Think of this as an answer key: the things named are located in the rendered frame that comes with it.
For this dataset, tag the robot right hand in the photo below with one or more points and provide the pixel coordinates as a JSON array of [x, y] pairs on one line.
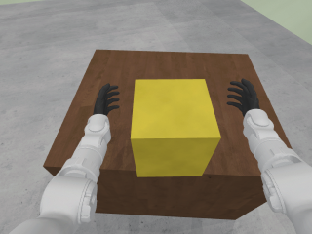
[[248, 97]]

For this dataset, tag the right robot upper arm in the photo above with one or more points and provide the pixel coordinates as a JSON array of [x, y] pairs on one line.
[[288, 190]]

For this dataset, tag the carton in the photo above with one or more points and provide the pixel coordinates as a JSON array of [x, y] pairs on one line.
[[174, 131]]

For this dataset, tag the pedestal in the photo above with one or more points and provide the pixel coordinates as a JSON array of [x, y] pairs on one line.
[[231, 184]]

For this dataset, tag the robot left forearm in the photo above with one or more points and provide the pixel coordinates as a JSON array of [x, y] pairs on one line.
[[89, 154]]

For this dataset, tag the robot left hand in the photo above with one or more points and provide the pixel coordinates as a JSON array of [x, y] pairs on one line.
[[102, 102]]

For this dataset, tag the robot right forearm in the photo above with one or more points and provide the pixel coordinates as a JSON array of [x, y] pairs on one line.
[[265, 144]]

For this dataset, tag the left robot upper arm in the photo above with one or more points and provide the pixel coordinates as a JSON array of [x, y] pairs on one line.
[[68, 202]]

